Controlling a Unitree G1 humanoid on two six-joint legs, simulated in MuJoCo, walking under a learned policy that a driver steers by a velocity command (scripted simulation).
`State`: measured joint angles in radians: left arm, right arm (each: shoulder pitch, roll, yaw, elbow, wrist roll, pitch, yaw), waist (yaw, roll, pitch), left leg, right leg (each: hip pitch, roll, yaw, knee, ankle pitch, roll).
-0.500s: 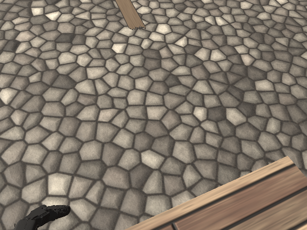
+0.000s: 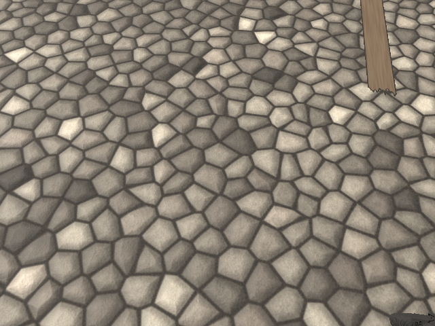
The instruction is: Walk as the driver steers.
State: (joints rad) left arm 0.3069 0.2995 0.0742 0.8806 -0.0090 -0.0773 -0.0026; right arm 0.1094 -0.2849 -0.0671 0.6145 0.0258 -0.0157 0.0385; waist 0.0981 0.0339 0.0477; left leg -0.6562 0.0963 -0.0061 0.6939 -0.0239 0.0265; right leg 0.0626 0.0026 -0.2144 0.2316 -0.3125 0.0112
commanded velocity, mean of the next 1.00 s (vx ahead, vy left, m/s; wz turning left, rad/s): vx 0.50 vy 0.00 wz -0.22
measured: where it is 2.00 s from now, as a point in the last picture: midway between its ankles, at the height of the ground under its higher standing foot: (272, 226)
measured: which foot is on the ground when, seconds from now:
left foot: up 0.00-0.08, down 0.10-0.66, up 0.68-1.00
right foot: down 0.00-0.10, up 0.12-0.62, down 0.64-1.00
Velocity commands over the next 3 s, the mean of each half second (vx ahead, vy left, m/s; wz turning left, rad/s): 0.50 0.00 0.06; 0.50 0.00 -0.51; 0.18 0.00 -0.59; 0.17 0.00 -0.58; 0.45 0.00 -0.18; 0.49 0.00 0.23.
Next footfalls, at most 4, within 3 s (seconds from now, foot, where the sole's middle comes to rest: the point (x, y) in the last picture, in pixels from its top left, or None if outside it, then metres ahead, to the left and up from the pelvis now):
0.10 left None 0.23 0.12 -0.77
0.64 right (273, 298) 0.55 -0.09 -0.77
1.08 left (237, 205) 0.87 0.05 -0.77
1.54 right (300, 246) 0.73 -0.17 -0.77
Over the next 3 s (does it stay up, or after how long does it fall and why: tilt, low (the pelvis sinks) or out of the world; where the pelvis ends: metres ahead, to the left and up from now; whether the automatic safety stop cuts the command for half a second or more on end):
stays up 1.07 -0.52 -0.02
